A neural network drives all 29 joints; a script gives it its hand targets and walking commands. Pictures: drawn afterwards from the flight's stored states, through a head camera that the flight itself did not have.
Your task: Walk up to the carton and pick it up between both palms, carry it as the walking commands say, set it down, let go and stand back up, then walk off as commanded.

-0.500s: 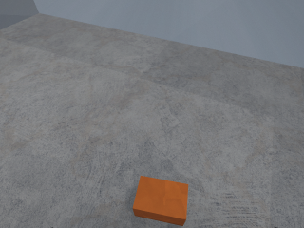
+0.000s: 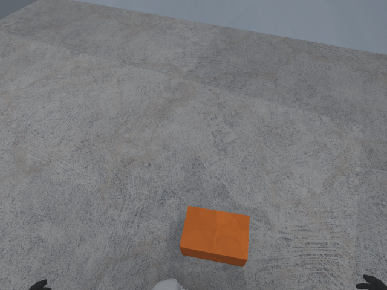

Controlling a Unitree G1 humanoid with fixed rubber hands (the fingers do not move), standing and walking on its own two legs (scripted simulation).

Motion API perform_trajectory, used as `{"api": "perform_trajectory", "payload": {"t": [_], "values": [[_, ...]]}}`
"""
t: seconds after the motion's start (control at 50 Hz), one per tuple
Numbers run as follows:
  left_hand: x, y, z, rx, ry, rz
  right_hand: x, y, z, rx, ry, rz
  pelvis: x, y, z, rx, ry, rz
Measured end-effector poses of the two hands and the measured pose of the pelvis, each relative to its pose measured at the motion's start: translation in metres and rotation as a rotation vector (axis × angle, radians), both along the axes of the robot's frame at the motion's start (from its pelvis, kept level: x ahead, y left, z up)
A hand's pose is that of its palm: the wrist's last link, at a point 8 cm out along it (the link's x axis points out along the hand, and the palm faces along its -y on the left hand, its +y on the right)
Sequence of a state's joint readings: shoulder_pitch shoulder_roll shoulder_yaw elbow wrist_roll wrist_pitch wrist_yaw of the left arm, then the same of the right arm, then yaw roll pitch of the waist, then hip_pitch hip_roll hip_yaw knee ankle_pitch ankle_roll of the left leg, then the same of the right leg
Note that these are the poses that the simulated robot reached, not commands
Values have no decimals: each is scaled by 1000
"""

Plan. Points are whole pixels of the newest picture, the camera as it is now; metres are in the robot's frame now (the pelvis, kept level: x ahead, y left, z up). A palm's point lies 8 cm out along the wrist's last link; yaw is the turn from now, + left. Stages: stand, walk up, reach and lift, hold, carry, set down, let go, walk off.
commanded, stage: walk up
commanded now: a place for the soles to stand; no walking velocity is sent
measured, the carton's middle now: (215, 235) +0.43 -0.03 -0.69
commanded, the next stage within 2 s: stand in 1.38 s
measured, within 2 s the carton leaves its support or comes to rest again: neither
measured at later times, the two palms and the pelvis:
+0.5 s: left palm out of the picture +0.09 +0.41 -0.11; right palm out of the picture +0.08 -0.26 -0.09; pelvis -0.02 +0.08 -0.02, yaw -4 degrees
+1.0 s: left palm out of the picture +0.14 +0.36 -0.09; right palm out of the picture +0.01 -0.28 -0.10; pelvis -0.01 +0.05 +0.00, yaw -10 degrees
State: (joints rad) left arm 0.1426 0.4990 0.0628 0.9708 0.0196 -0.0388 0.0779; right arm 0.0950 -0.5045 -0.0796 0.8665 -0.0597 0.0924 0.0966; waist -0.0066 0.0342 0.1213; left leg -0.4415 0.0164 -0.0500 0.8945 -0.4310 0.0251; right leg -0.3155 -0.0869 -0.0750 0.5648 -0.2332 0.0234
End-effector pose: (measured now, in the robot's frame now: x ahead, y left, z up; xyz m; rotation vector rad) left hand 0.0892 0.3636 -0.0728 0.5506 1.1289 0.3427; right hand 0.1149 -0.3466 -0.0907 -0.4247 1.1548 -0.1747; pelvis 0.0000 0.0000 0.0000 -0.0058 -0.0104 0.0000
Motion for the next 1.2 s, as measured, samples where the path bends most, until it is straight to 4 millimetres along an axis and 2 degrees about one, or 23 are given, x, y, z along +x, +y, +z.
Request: {"api": "perform_trajectory", "payload": {"t": [0.1,0.14,0.18,0.24,0.34,0.4,0.46,0.58,0.66,0.74,0.82,0.9,0.98,1.08,1.2], "values": [[-12,46,-9,30,11,-5,-11,24,-14,-21,-2,-21,-6,32,-18,4,2,13],[-13,52,-14,12,6,3,-21,40,-18,-16,6,-28,-9,41,-19,11,-7,10],[-15,50,-18,-17,12,1,-27,54,-19,0,0,-41,-10,47,-17,2,-5,8],[-20,45,-22,-64,31,-7,-25,67,-18,12,-43,-55,-10,52,-15,-6,5,-10],[-28,35,-32,-103,45,-34,-12,69,-20,5,-130,-70,-11,57,-21,-16,-5,-52],[-25,34,-31,-129,31,-54,-13,77,-12,-9,-142,-76,-13,63,-16,-9,-12,-55],[-13,39,-34,-152,9,-77,-19,83,-2,-30,-156,-76,-14,72,-13,6,-8,-66],[19,40,-38,-193,-41,-125,-62,78,14,-111,-132,-115,-20,81,-11,-3,-22,-90],[28,37,-33,-206,-30,-155,-85,65,28,-146,-118,-146,-22,79,-5,-21,-17,-116],[29,31,-28,-194,-10,-178,-100,49,29,-149,-104,-168,-24,71,-5,-30,-10,-138],[25,23,-30,-151,-4,-189,-105,37,12,-117,-102,-198,-23,58,-13,-27,-9,-159],[27,11,-26,-151,-7,-202,-102,51,-3,-51,-101,-214,-20,55,-11,-16,-15,-171],[46,-2,-21,-177,-44,-207,-103,67,-11,-2,-87,-210,-14,53,-6,4,-17,-176],[69,-18,-14,-194,-74,-245,-95,67,-7,16,-95,-220,-12,50,1,7,-16,-185],[85,-25,-8,-200,-86,-261,-89,56,2,-4,-106,-241,-11,50,6,9,-17,-196]]}}
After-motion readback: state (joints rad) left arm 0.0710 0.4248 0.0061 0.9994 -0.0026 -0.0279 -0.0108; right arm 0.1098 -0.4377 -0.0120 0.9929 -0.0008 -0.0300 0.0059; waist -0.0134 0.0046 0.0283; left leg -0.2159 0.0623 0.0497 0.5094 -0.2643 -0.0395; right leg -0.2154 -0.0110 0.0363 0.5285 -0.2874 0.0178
